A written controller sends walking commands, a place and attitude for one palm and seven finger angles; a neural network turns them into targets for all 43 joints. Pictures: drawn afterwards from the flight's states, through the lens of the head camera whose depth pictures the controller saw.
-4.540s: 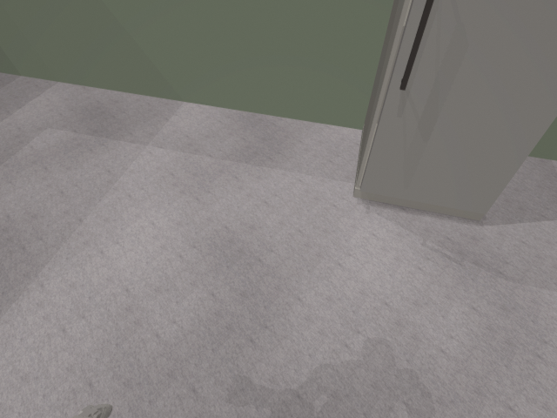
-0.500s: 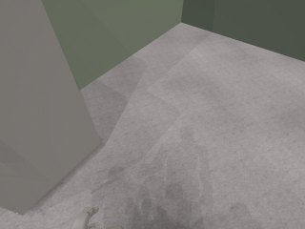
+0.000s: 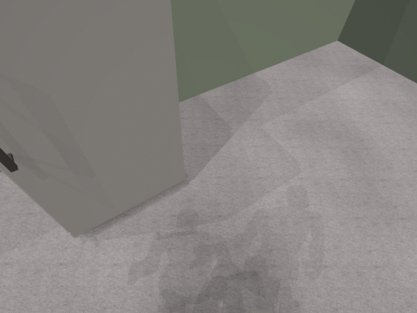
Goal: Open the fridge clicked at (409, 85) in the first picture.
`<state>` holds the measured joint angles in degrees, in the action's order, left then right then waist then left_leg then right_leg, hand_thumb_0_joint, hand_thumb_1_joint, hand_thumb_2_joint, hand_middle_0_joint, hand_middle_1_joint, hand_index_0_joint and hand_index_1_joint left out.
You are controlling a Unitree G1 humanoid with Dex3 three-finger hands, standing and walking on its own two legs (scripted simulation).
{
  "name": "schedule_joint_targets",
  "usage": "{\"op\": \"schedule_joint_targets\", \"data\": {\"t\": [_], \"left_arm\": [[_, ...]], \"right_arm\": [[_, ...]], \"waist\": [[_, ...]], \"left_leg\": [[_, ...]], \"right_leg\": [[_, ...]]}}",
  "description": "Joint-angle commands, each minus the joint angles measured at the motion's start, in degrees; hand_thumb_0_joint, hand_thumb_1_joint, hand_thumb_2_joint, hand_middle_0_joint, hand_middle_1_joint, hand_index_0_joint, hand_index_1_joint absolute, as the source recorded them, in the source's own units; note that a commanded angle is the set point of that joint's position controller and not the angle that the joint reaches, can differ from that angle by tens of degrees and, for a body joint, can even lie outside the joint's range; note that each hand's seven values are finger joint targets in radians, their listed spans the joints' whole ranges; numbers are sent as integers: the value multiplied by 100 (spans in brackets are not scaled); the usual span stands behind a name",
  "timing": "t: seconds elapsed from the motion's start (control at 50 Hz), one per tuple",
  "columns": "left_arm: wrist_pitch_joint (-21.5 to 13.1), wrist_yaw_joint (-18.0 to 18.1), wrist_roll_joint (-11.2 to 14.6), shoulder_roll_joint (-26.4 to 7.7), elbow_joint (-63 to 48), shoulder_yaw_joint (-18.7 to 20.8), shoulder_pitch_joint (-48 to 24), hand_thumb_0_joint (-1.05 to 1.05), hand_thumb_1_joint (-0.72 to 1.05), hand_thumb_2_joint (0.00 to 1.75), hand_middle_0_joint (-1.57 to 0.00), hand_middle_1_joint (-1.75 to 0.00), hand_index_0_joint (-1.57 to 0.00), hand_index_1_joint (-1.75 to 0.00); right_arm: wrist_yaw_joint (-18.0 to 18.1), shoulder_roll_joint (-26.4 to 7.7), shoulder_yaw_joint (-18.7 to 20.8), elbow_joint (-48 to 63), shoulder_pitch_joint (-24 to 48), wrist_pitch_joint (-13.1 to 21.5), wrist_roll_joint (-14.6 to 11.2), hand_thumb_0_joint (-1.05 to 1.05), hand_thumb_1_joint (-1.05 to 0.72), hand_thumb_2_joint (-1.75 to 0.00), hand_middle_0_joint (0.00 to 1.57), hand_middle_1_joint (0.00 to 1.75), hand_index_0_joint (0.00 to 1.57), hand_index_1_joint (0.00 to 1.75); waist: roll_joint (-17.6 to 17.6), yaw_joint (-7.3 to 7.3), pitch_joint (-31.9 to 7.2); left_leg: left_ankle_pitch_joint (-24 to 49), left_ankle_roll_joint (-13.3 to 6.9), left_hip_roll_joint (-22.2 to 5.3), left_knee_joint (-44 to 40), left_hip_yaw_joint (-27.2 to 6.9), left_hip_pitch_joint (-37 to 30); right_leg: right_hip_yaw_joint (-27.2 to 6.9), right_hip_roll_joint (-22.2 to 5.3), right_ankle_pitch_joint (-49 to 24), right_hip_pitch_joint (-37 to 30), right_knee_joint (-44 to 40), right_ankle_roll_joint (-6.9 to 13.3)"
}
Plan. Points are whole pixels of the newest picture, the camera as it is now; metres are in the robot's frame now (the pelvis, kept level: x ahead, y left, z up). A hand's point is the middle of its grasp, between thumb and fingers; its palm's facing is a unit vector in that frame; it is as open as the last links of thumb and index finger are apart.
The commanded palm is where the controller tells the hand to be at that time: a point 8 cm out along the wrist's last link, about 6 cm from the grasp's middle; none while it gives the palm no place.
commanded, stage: turn to face it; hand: left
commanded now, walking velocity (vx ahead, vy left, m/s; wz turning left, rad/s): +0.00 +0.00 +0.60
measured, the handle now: out of the picture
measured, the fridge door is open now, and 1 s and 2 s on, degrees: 0 0 0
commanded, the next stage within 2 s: take the last steps up to it in 0.86 s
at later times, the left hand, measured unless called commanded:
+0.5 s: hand out of the picture -0.06 +0.14 -0.16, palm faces +0.36 -0.90 -0.26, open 7.4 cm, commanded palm none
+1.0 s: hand out of the picture -0.06 +0.16 -0.16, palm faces +0.51 -0.82 -0.27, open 7.4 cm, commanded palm none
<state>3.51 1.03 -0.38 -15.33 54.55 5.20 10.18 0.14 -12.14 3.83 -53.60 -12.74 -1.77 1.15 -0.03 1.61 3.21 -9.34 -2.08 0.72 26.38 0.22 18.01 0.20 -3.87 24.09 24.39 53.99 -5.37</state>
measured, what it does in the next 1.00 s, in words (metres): steps on the spot, turning left: right foot, then left foot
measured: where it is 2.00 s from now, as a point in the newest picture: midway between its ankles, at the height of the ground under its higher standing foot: outside the picture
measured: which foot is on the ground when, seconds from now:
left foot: down 0.00-0.14, up 0.16-0.58, down 0.60-1.00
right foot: up 0.00-0.12, down 0.14-0.60, up 0.62-0.98, down 1.00-1.00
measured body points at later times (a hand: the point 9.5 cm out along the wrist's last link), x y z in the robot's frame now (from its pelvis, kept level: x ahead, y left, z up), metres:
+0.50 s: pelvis -0.03 -0.06 +0.00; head +0.02 -0.06 +0.45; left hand -0.08 +0.18 -0.14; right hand +0.16 -0.28 -0.15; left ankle -0.10 +0.07 -0.69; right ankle -0.01 -0.16 -0.74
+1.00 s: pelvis -0.03 -0.06 -0.01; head +0.00 -0.06 +0.44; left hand -0.08 +0.21 -0.14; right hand +0.15 -0.23 -0.16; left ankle -0.11 +0.05 -0.74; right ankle +0.03 -0.15 -0.74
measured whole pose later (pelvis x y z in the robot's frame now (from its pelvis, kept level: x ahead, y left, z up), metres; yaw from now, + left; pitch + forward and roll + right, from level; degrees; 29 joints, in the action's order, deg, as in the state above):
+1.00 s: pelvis -0.03 -0.06 -0.01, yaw +30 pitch -1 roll +1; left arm 0.8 0.8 -0.4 -12.2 53.6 2.1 10.0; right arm 0.0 -11.3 2.8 -55.5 -9.9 -2.5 0.8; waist 0.8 0.5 4.0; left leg -17.3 0.9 0.0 31.0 0.1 12.8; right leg 3.9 -2.9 16.0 15.0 32.6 -2.3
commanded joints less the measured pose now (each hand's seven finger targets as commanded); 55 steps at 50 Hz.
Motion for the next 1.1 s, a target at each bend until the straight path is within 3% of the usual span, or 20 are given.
{"op": "schedule_joint_targets", "data": {"t": [0.0,0.08,0.1,0.12,0.16,0.22,0.46,0.54,0.56,0.58,0.6,0.64,0.7,0.86,0.92,0.94,0.98,1.0,1.04,1.08], "left_arm": [[-161,26,15,-223,-582,-13,-84,0,90,90,-20,-30,-20,-30],[-270,62,10,-457,-492,36,760,0,90,90,-20,-30,-20,-30],[-330,109,-102,-978,-552,135,889,0,90,90,-20,-30,-20,-30],[-297,106,-113,-1331,-740,122,532,0,90,90,-20,-30,-20,-30],[-326,129,-70,-981,-899,77,-102,0,90,90,-20,-30,-20,-30],[-409,82,-68,-568,-910,-83,-186,0,90,90,-20,-30,-20,-30],[-353,72,-147,-965,-443,37,842,0,90,90,-20,-30,-20,-30],[-313,52,-93,-962,-305,70,692,0,90,90,-20,-30,-20,-30],[-297,29,-39,-840,-376,56,683,0,90,90,-20,-30,-20,-30],[-283,-24,-7,-472,-612,-21,627,0,90,90,-20,-30,-20,-30],[-233,8,-66,-395,-781,-126,212,0,90,90,-20,-30,-20,-30],[-166,47,-38,-437,-628,-86,-45,0,90,90,-20,-30,-20,-30],[-159,-19,-31,-395,-363,-74,264,0,90,90,-20,-30,-20,-30],[-199,8,-9,-186,-405,-164,104,0,90,90,-20,-30,-20,-30],[-290,31,1,-192,-281,-154,487,0,90,90,-20,-30,-20,-30],[-354,43,-19,-296,-207,-145,663,0,90,90,-20,-30,-20,-30],[-490,83,-131,-1020,-83,-26,965,0,90,90,-20,-30,-20,-30],[-496,55,-76,-1047,-100,-6,1147,0,90,90,-20,-30,-20,-30],[-476,60,-90,-733,-135,-35,762,0,90,90,-20,-30,-20,-30],[-562,31,-84,-464,-135,-121,630,0,90,90,-20,-30,-20,-30]], "right_arm": [[-2,-1310,323,380,31,25,38,0,-90,-90,20,30,20,30],[-66,-1196,361,603,458,-46,-19,0,-90,-90,20,30,20,30],[-103,-777,327,721,402,-76,-72,0,-90,-90,20,30,20,30],[-102,-656,288,851,450,-68,-11,0,-90,-90,20,30,20,30],[-142,-897,357,714,503,-169,52,0,-90,-90,20,30,20,30],[-216,-750,282,456,230,-187,37,0,-90,-90,20,30,20,30],[-186,-557,47,624,1101,-109,-54,0,-90,-90,20,30,20,30],[-141,-647,40,473,532,3,-52,0,-90,-90,20,30,20,30],[-128,-988,120,397,200,69,-24,0,-90,-90,20,30,20,30],[-96,-1622,270,392,-38,103,14,0,-90,-90,20,30,20,30],[-56,-1789,291,253,-363,46,-29,0,-90,-90,20,30,20,30],[73,-1444,197,205,-82,78,-11,0,-90,-90,20,30,20,30],[79,-1126,88,354,474,117,-9,0,-90,-90,20,30,20,30],[54,-1089,132,209,305,73,29,0,-90,-90,20,30,20,30],[46,-1037,144,195,420,63,-2,0,-90,-90,20,30,20,30],[29,-946,130,158,417,80,-33,0,-90,-90,20,30,20,30],[-29,-282,-15,273,244,113,-78,0,-90,-90,20,30,20,30],[0,-564,59,278,315,-15,-15,0,-90,-90,20,30,20,30],[-77,-638,115,150,397,-24,21,0,-90,-90,20,30,20,30],[-173,-507,97,-41,251,1,61,0,-90,-90,20,30,20,30]], "waist": [[1001,32,-620],[671,-361,-791],[-798,-429,-638],[-1820,-369,-345],[-1294,-95,14],[-978,51,85],[-1217,-523,-504],[-1095,-214,-807],[-382,-7,-1062],[1417,125,-1139],[1404,303,-1007],[1350,164,-697],[940,-124,-470],[970,-46,-442],[875,-247,-559],[639,-341,-612],[-1481,-420,-701],[-1773,-597,-678],[-1064,-443,46],[-683,-306,198]], "left_leg": [[539,-735,-1346,-771,-1912,-571],[-104,-250,-777,-87,-1762,491],[-1338,231,-39,1275,-986,1674],[-2222,469,350,2741,-311,2016],[-1776,384,-90,4061,-529,1662],[-972,578,-182,4539,-171,1676],[-1785,567,-267,1952,512,768],[-638,388,-213,3,705,-526],[574,189,-634,-522,287,-1617],[2962,-539,-2117,-408,-1534,-2662],[4098,-1086,-2664,-429,-1661,-2327],[3793,-987,-2146,-378,-1316,-1726],[3312,-688,-1532,-469,-655,-1389],[2702,-730,-1448,-453,-965,-1243],[2323,-513,-1272,-102,-995,-946],[1798,-273,-1072,163,-878,-714],[-2032,350,67,1756,92,973],[-2624,316,-81,2622,-360,965],[-1869,263,-281,3657,-381,1465],[-1069,331,-398,3819,-210,1475]], "right_leg": [[58,150,84,-203,-871,77],[98,122,-883,-1914,-3131,229],[-1347,-1239,18,-2459,-4146,672],[-2375,-2422,215,-1659,-4453,1222],[-1743,-2008,-7,-641,-4325,1195],[-218,-1306,-1696,-1044,-3727,968],[284,-1821,-3594,-2232,-3122,1276],[793,-1632,-3786,-1945,-2230,834],[1056,-1399,-3203,-1170,-1387,502],[1205,-632,-95,600,-233,57],[735,-447,1408,890,486,41],[171,-444,883,866,1038,40],[206,-328,145,563,918,0],[361,23,104,-266,-991,60],[442,135,-808,-1082,-2313,132],[384,35,-1503,-1595,-3069,154],[-1562,-1916,-2664,-2783,-3689,885],[-1982,-2211,-1758,-2127,-4050,1211],[-1824,-1947,79,-1688,-4406,1309],[-930,-1485,-76,-1534,-4364,1033]]}}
